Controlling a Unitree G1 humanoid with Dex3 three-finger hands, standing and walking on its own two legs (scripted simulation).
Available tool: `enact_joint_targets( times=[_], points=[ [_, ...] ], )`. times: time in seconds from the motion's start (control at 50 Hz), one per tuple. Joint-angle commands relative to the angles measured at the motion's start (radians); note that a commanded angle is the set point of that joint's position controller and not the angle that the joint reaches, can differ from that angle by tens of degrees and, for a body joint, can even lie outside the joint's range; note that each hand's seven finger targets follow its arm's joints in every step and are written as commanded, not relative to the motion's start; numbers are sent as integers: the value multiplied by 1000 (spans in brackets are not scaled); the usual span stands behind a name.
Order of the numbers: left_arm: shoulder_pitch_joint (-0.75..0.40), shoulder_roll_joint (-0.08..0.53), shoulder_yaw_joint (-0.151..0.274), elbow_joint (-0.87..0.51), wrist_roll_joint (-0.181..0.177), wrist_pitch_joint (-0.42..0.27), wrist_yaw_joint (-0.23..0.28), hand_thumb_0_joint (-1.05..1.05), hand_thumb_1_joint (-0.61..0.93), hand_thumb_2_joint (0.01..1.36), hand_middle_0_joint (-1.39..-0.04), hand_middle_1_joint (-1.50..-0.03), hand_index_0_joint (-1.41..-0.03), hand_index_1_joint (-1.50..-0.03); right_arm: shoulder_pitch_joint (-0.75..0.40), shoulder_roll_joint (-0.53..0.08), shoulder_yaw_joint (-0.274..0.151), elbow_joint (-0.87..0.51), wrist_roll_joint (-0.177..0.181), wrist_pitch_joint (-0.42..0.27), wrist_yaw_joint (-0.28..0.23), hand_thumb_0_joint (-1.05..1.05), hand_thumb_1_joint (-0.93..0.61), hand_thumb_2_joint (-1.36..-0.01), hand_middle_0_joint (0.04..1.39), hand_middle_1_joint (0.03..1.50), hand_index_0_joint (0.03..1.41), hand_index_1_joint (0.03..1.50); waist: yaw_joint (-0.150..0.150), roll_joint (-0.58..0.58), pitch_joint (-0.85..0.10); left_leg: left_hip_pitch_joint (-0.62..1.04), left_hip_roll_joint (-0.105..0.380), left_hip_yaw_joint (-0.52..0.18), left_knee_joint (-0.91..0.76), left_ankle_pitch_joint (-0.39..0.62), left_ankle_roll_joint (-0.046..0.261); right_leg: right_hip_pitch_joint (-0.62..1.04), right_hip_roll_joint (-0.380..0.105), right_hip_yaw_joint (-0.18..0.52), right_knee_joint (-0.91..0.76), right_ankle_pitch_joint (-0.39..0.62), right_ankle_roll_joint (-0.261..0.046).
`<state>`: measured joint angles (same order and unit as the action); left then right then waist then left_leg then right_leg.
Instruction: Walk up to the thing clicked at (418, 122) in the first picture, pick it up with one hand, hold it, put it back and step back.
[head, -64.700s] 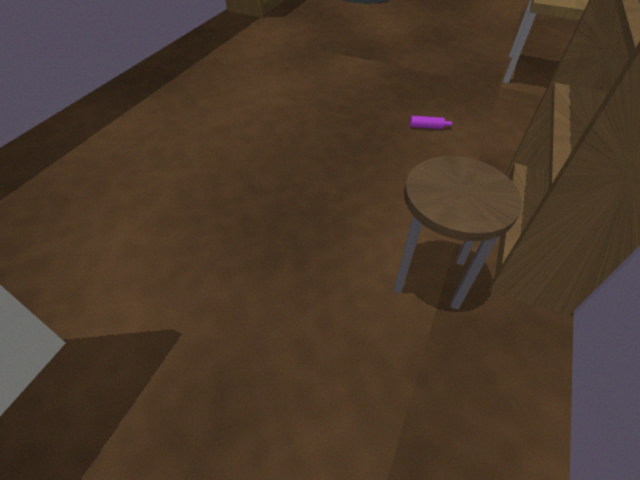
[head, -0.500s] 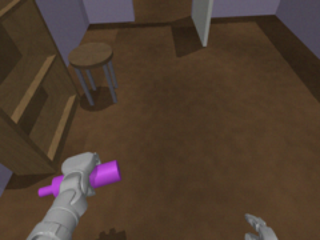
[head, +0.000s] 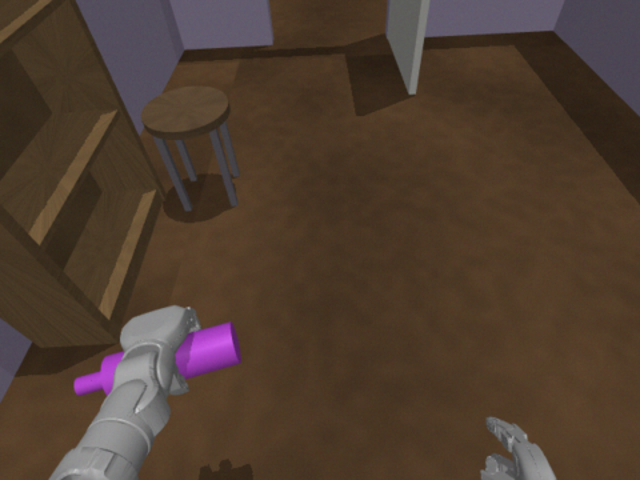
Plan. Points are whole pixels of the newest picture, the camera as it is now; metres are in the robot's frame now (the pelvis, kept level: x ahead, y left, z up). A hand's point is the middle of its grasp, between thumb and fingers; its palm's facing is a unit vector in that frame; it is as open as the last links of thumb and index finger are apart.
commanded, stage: hold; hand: left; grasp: from above
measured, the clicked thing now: (159, 363) +0.30 +0.25 -0.07
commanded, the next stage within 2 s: crouch in 0.36 s
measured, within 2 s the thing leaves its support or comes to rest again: neither
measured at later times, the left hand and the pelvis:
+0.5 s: hand (168, 355) +0.30 +0.23 -0.04, palm faces -0.43 -0.16 -0.89, open 9.2 cm; pelvis +0.01 +0.00 +0.00, yaw +0 degrees
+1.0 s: hand (185, 382) +0.31 +0.25 -0.17, palm faces -0.46 -0.07 -0.89, open 9.1 cm; pelvis -0.01 +0.01 -0.05, yaw +0 degrees
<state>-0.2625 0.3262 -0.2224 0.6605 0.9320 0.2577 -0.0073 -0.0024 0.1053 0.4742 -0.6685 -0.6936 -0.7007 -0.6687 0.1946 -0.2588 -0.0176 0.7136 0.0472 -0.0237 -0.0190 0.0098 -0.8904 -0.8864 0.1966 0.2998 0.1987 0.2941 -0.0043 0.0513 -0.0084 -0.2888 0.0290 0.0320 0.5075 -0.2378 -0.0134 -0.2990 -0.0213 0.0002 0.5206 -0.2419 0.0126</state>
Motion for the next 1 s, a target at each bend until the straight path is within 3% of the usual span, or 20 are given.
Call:
enact_joint_targets(
  times=[0.0, 0.04, 0.14, 0.24, 0.3, 0.36, 0.4, 0.42, 0.44, 0.46, 0.54, 0.58, 0.6, 0.66, 0.72, 0.76, 0.8, 0.9, 0.94, 0.98],
  points=[
    [-399, 229, 99, -236, 44, -11, 64, 0, 780, 749, -998, -852, -1052, -795, -67, -121, -42, -124, -2, -38, -6, 0, -885, -892, 200, 299, 200, 299, -4, -20, -291, 128, -38, -1, -51, 169, 23, 71, 36, -8, -76, 151, -14],
    [-401, 238, 113, -253, 39, -16, 75, 0, 794, 760, -1014, -850, -1066, -795, -72, -119, -40, -124, 0, -39, -7, 0, -885, -893, 200, 300, 200, 300, 8, -3, -299, 134, -42, 3, -51, 168, 21, 80, 33, -6, -79, 150, -14],
    [-376, 224, 107, -210, 37, -7, 85, 0, 786, 738, -999, -845, -1055, -786, -68, -122, -45, -114, -1, -41, -8, 0, -881, -891, 200, 299, 200, 299, 3, -23, -281, 129, -37, 1, -52, 179, 21, 78, 37, -9, -82, 160, -15],
    [-392, 196, 75, -204, 24, -3, 70, 0, 774, 723, -988, -848, -1046, -787, -72, -119, -43, -114, 0, -44, -8, 0, -885, -892, 200, 300, 200, 300, 0, -24, -269, 128, -39, 4, -58, 165, 23, 74, 34, -9, -91, 150, -13],
    [-354, 220, 101, -194, 25, 5, 65, 0, 758, 731, -989, -824, -1040, -770, -74, -122, -44, -120, 0, -42, -6, 0, -884, -892, 200, 300, 200, 300, 10, -29, -264, 122, -40, 4, -58, 177, 23, 85, 33, -11, -92, 159, -13],
    [-381, 215, 89, -223, 33, 5, 60, 0, 780, 706, -996, -829, -1053, -768, -71, -118, -44, -122, -1, -38, -5, 0, -885, -892, 200, 300, 200, 299, 3, -27, -276, 126, -43, 7, -56, 194, 26, 94, 31, -8, -90, 187, -11],
    [-386, 245, 111, -227, 35, 6, 55, 0, 777, 724, -998, -833, -1052, -775, -72, -121, -44, -122, 1, -36, -6, 0, -886, -893, 200, 300, 200, 300, 12, -4, -292, 144, -39, 4, -59, 214, 21, 100, 34, -11, -85, 194, -16],
    [-387, 214, 88, -226, 37, 7, 53, 0, 772, 732, -1000, -825, -1051, -770, -68, -120, -43, -123, -2, -36, -5, 0, -887, -893, 200, 300, 200, 300, -1, -22, -281, 140, -37, 1, -58, 213, 22, 88, 37, -11, -84, 194, -16],
    [-406, 222, 90, -234, 39, 4, 53, 0, 786, 689, -1013, -798, -1075, -733, -68, -123, -44, -122, -1, -35, -6, 0, -896, -901, 201, 301, 201, 300, 1, -16, -276, 144, -36, 1, -61, 205, 22, 90, 37, -13, -87, 185, -17],
    [-412, 244, 108, -231, 39, 1, 55, 0, 706, 685, -933, -718, -995, -668, -59, -127, -46, -121, -1, -36, -7, 0, -854, -885, 202, 301, 202, 301, 0, -10, -284, 146, -34, 1, -63, 206, 21, 88, 39, -13, -86, 183, -19],
    [-356, 197, 83, -171, 42, -13, 57, 0, 670, 702, -966, -702, -1001, -667, -54, -124, -46, -124, -1, -34, -4, 0, -863, -888, 201, 300, 202, 300, -9, -57, -227, 118, -37, 0, -67, 165, 25, 71, 35, -11, -98, 149, -16],
    [-349, 199, 94, -152, 44, -32, 67, 0, 662, 702, -969, -682, -1000, -653, -46, -123, -48, -121, -4, -34, 0, 0, -862, -888, 202, 300, 202, 300, -14, -63, -224, 106, -41, 2, -57, 164, 28, 64, 30, -8, -96, 152, -14],
    [-339, 204, 100, -129, 52, -43, 78, 0, 663, 723, -982, -668, -1005, -645, -44, -123, -49, -117, -5, -31, 1, 0, -862, -888, 202, 300, 202, 300, -7, -65, -222, 103, -40, -1, -54, 171, 25, 63, 31, -11, -90, 152, -15],
    [-342, 181, 95, -56, 69, -84, 123, 0, 717, 728, -1024, -667, -1047, -644, -23, -119, -52, -111, -8, -25, 7, 0, -863, -888, 201, 300, 201, 300, -23, -74, -195, 67, -46, 7, -36, 142, 25, 27, 26, -5, -83, 133, -13],
    [-421, 211, 119, 24, 90, -122, 202, 0, 755, 698, -1030, -689, -1065, -653, 21, -132, -67, -77, -15, -15, 14, 0, -862, -887, 201, 300, 201, 300, -41, -53, -225, 44, -42, 9, 2, 136, 19, -18, 27, -5, -49, 130, -16],
    [-456, 201, 113, 85, 102, -139, 252, 0, 799, 726, -1067, -696, -1100, -663, 38, -135, -70, -59, -20, -7, 19, 0, -861, -886, 201, 300, 201, 300, -51, -46, -233, -7, -37, 8, 51, 124, 16, -77, 29, -7, -3, 119, -19],
    [-482, 195, 123, 178, 118, -150, 298, 0, 810, 710, -1063, -723, -1104, -681, 73, -142, -73, -34, -28, -3, 23, 0, -861, -885, 201, 299, 201, 299, -71, -57, -262, -79, -33, 6, 121, 113, 15, -142, 31, -6, 63, 114, -20],
    [-590, 183, 145, 308, 158, -182, 407, 0, 785, 690, -1036, -726, -1082, -678, 126, -149, -89, -13, -51, -12, 26, 0, -859, -883, 201, 299, 201, 299, -88, 9, -399, -294, -29, 3, 363, 68, 0, -381, 29, -6, 303, 79, -31],
    [-651, 218, 171, 347, 166, -190, 449, 0, 745, 657, -999, -721, -1050, -669, 139, -152, -89, -16, -57, -18, 24, 0, -859, -882, 201, 299, 201, 299, -97, 22, -446, -393, -26, -1, 442, 34, 0, -464, 33, -12, 385, 52, -34],
    [-704, 211, 170, 394, 159, -190, 477, 0, 717, 664, -998, -682, -1039, -641, 148, -155, -92, -13, -63, -26, 19, 0, -860, -882, 201, 299, 201, 299, -113, 31, -486, -472, -22, -9, 522, -11, 1, -566, 36, -20, 465, 13, -38]
  ],
)
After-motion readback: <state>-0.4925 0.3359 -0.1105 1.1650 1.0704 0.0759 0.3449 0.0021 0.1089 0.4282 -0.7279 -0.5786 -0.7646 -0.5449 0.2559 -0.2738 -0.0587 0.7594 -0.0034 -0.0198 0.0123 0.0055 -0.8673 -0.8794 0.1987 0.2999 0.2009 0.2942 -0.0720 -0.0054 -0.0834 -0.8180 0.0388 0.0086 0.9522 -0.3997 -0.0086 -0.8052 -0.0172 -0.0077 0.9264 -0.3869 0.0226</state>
